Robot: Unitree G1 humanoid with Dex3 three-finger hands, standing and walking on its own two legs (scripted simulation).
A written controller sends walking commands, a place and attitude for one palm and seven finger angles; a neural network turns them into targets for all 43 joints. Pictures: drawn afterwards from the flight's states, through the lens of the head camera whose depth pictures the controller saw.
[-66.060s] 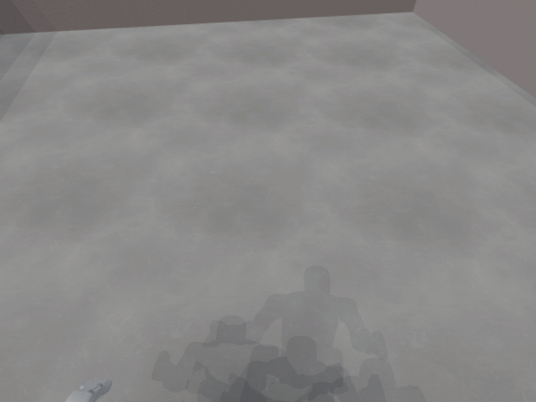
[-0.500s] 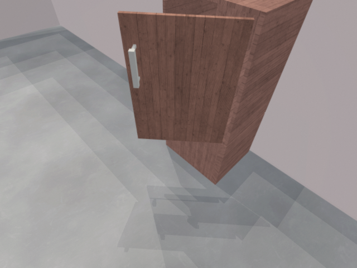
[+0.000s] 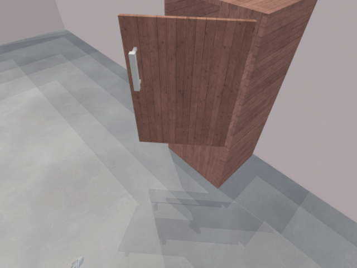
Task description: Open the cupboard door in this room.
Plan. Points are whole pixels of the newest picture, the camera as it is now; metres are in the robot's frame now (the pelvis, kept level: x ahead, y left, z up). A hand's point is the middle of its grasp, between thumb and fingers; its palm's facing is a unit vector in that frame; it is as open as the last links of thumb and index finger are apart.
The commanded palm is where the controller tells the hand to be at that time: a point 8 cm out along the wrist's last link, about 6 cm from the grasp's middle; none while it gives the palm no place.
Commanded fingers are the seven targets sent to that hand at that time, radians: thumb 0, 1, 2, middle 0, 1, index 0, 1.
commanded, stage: raise the hand with hooked fingers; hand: left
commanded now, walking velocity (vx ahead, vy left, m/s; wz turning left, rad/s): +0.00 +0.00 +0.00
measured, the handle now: (136, 69) +0.74 +0.18 +0.08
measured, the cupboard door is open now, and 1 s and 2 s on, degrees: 42 42 42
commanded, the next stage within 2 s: move the hooked fingers beside the handle in 1.98 s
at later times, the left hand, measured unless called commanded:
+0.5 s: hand (92, 250) +0.16 +0.18 +0.00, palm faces +0.08 -0.99 -0.11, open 9.8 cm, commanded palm +0.15 +0.24 -0.01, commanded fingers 0.00 0.15 0.58 -0.25 -0.78 -0.25 -0.78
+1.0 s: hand (82, 215) +0.23 +0.22 +0.02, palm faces -0.09 -0.99 -0.05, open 12.7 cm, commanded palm +0.21 +0.28 +0.05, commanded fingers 0.00 -0.43 0.33 -0.29 -1.15 -0.29 -1.15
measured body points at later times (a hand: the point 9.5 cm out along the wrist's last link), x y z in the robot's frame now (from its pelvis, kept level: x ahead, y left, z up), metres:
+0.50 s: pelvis +0.00 -0.04 -0.08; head +0.05 -0.03 +0.36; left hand +0.15 +0.23 +0.01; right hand +0.26 -0.25 -0.13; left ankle +0.02 +0.09 -0.73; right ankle +0.01 -0.13 -0.73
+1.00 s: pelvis +0.00 -0.01 -0.05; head +0.03 +0.00 +0.40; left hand +0.23 +0.27 +0.02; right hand +0.16 -0.28 -0.11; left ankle +0.02 +0.09 -0.73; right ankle +0.01 -0.13 -0.73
